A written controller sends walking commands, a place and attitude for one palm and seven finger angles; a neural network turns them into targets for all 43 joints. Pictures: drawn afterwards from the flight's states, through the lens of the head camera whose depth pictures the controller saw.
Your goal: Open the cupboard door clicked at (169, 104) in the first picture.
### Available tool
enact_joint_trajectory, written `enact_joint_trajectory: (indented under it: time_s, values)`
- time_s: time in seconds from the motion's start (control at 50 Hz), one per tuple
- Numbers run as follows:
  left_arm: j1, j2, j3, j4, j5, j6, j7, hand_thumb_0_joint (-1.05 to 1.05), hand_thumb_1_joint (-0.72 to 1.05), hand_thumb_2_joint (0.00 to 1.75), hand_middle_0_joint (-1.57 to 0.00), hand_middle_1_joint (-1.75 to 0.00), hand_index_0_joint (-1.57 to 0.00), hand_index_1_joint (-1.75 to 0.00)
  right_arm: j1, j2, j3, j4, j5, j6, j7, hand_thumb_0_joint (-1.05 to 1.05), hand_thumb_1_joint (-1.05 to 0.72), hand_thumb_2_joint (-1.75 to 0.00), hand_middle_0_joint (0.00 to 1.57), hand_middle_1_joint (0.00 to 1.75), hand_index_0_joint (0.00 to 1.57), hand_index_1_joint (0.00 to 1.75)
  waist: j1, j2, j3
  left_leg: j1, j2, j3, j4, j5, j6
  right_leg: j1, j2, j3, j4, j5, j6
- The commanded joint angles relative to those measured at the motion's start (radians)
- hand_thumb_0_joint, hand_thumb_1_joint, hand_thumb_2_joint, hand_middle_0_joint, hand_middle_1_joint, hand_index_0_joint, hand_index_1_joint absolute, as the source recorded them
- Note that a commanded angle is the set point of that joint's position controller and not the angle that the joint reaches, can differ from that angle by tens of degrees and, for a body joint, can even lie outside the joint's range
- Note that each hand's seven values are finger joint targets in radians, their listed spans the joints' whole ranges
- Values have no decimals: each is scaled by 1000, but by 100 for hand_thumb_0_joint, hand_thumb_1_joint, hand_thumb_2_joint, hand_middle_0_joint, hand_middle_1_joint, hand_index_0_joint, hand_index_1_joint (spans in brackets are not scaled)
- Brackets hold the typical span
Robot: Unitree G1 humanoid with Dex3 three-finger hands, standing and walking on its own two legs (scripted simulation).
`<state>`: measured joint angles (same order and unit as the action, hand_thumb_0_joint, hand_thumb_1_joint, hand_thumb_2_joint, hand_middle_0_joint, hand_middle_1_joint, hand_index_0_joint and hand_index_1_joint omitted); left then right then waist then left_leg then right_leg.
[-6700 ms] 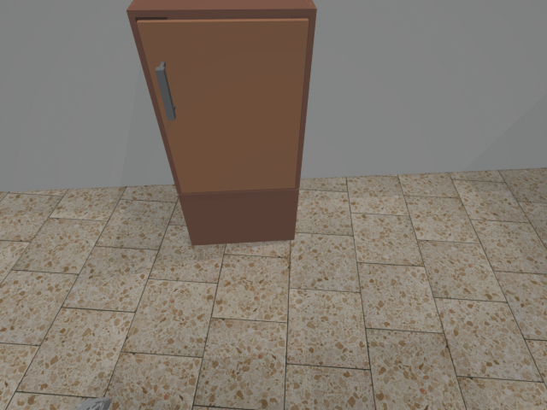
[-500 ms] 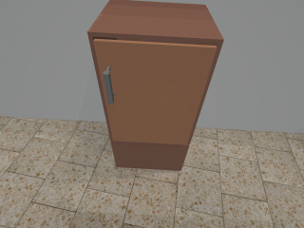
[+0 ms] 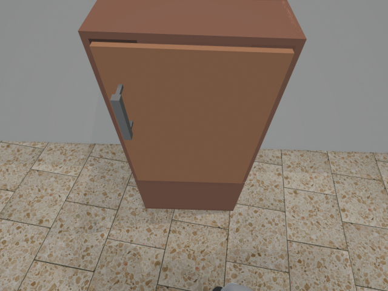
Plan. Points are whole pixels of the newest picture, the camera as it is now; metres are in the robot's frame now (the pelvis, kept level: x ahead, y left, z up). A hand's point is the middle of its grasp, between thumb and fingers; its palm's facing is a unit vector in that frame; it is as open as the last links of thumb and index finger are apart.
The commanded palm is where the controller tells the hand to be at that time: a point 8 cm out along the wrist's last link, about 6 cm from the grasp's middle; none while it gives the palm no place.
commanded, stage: come to a stop and stand still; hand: left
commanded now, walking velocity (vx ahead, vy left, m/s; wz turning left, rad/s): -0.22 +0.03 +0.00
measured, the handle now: (124, 113) +0.52 +0.20 +0.02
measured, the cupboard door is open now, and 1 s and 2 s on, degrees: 0 0 0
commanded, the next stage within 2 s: look again from close up in 1.14 s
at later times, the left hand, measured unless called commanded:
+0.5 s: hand out of the picture +0.02 +0.21 -0.17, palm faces +0.11 -0.98 -0.16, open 7.3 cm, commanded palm none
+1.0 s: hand out of the picture -0.07 +0.16 -0.17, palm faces +0.04 -0.99 -0.11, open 7.4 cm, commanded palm none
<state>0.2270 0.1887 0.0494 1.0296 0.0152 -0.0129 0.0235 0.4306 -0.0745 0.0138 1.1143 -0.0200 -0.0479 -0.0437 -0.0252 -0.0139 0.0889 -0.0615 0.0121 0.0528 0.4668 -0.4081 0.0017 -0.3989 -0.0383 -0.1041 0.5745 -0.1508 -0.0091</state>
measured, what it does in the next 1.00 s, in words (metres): steps on the spot: left foot, then right foot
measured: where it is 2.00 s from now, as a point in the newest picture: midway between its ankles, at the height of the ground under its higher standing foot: outside the picture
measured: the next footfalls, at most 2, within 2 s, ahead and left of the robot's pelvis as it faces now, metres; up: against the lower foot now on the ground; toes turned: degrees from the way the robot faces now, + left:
left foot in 0.32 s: +0.03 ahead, +0.12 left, +0.00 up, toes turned +4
right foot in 0.62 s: -0.02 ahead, -0.08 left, +0.00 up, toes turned +0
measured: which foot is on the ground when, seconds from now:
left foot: down 0.00-0.04, up 0.06-0.30, down 0.32-1.00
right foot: down 0.00-0.34, up 0.36-0.60, down 0.62-1.00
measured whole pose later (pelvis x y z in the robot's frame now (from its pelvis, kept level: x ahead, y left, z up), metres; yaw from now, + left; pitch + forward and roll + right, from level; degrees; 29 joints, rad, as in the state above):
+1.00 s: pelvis -0.05 +0.02 +0.01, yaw +0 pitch -2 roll +0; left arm 0.34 0.10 -0.02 1.11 0.01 0.00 0.03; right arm 0.31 -0.12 0.01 1.13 -0.01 0.01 -0.02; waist 0.00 -0.02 0.01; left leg -0.23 0.00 0.08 0.41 -0.16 0.03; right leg -0.13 0.01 -0.03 0.42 -0.26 -0.02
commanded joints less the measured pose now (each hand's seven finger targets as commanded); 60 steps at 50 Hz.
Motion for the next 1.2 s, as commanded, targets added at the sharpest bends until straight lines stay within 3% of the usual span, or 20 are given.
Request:
enact_joint_trajectory:
  time_s: [0.0,0.02,0.04,0.06,0.12,0.22,0.26,0.28,0.3,0.32,0.34,0.36,0.42,0.54,0.58,0.62,0.68,0.78,0.9,1.18]
  values:
    - [239,128,27,9,10,-18,14,0,90,90,-20,-30,-20,-30,78,-131,-61,-37,25,10,-12,0,-90,-90,20,30,20,30,85,-104,-203,-294,24,-14,278,337,11,490,-250,231,11,963,-122]
    - [262,161,31,13,8,-15,15,0,90,90,-20,-30,-20,-30,98,-114,-69,-39,32,23,-13,0,-90,-90,20,30,20,30,80,-199,-253,-323,-50,1,454,-149,-6,521,-373,274,-25,1148,-224]
    - [238,145,32,6,5,-17,21,0,90,90,-20,-30,-20,-30,56,-103,-65,-48,35,33,-18,0,-90,-90,20,30,20,30,88,-307,-281,-322,-25,-53,578,-268,-3,487,-392,305,-62,1136,-278]
    - [183,124,26,-13,8,-8,27,0,90,90,-20,-30,-20,-30,14,-103,-66,-53,32,44,-16,0,-90,-90,20,30,20,30,84,-292,-245,-347,-10,-80,642,-258,-4,415,-372,298,-89,996,-283]
    - [52,106,23,-70,16,15,37,0,90,90,-20,-30,-20,-30,-33,-71,-61,-53,21,71,1,0,-90,-90,20,30,20,30,37,-156,-135,-319,3,-56,581,-185,-12,198,-305,191,-151,633,-220]
    - [-29,140,34,-121,22,35,25,0,90,90,-20,-30,-20,-30,4,-64,-62,-67,8,77,22,0,-90,-90,20,30,20,30,-1,-149,-108,-180,-5,25,350,1,-16,-13,-243,184,-241,-21,-160]
    - [-39,125,32,-127,13,45,18,0,90,90,-20,-30,-20,-30,38,-69,-58,-63,7,66,23,0,-90,-90,20,30,20,30,-19,-127,-80,-79,-13,42,96,118,-7,-89,-192,169,-200,-244,-107]
    - [-27,90,23,-135,9,51,14,0,90,90,-20,-30,-20,-30,36,-98,-62,-75,8,57,21,0,-90,-90,20,30,20,30,-20,-8,-51,-78,32,-38,-40,95,-1,-124,-133,134,-95,-315,-70]
    - [-3,29,17,-147,-3,59,10,0,90,90,-20,-30,-20,-30,-6,-170,-74,-109,-6,49,16,0,-90,-90,20,30,20,30,-7,272,-4,-208,203,-283,-198,-25,62,-145,-29,67,60,-355,-14]
    - [-25,26,17,-157,-2,62,11,0,90,90,-20,-30,-20,-30,-74,-218,-78,-159,-17,48,12,0,-90,-90,20,30,20,30,-4,341,53,-396,324,-441,-334,-72,144,-89,35,65,225,-373,4]
    - [2,37,23,-148,-1,61,6,0,90,90,-20,-30,-20,-30,-180,-228,-70,-195,-19,50,9,0,-90,-90,20,30,20,30,42,259,50,-539,323,-394,-362,-178,183,25,6,121,324,-316,-5]
    - [12,28,23,-122,18,66,3,0,90,90,-20,-30,-20,-30,-217,-197,-65,-194,-16,40,6,0,-90,-90,20,30,20,30,53,252,57,-514,251,-339,-351,-109,151,17,12,139,376,-261,-2]
    - [84,3,10,-75,17,51,-1,0,90,90,-20,-30,-20,-30,-210,-174,-55,-189,-7,25,-2,0,-90,-90,20,30,20,30,68,131,-33,-288,192,-189,-236,246,138,-20,12,138,367,-199,14]
    - [80,-12,-22,-50,4,18,7,0,90,90,-20,-30,-20,-30,-88,-195,-63,-133,1,24,-3,0,-90,-90,20,30,20,30,16,89,-158,36,214,-181,-105,699,166,74,-3,90,-62,-242,32]
    - [139,8,-26,-10,4,3,14,0,90,90,-20,-30,-20,-30,-101,-182,-57,-120,14,21,1,0,-90,-90,20,30,20,30,34,61,-175,-12,162,-145,-48,661,105,215,-24,119,-241,1,23]
    - [157,36,-33,12,3,-6,20,0,90,90,-20,-30,-20,-30,-122,-150,-46,-117,21,18,5,0,-90,-90,20,30,20,30,23,-27,-149,-92,104,-96,-51,486,48,256,-103,197,-208,215,-15]
    - [140,18,-44,31,1,-12,19,0,90,90,-20,-30,-20,-30,-124,-155,-44,-88,13,29,10,0,-90,-90,20,30,20,30,12,-150,-117,-75,91,-76,-78,356,33,212,-89,187,-209,170,-29]
    - [151,15,-52,48,-2,-2,18,0,90,90,-20,-30,-20,-30,-129,-146,-30,-41,12,36,14,0,-90,-90,20,30,20,30,22,-20,16,-116,85,-89,-134,213,30,127,-69,196,-275,-98,-28]
    - [179,8,-53,65,-3,0,15,0,90,90,-20,-30,-20,-30,-91,-133,-26,-12,9,47,14,0,-90,-90,20,30,20,30,23,-3,58,-141,76,-90,-147,125,23,78,-64,202,-312,-230,-31]
    - [214,-29,-52,80,-6,-8,17,0,90,90,-20,-30,-20,-30,-17,-98,-25,15,8,33,6,0,-90,-90,20,30,20,30,29,9,-3,-166,91,-101,-147,148,25,135,-51,183,-266,-137,-38]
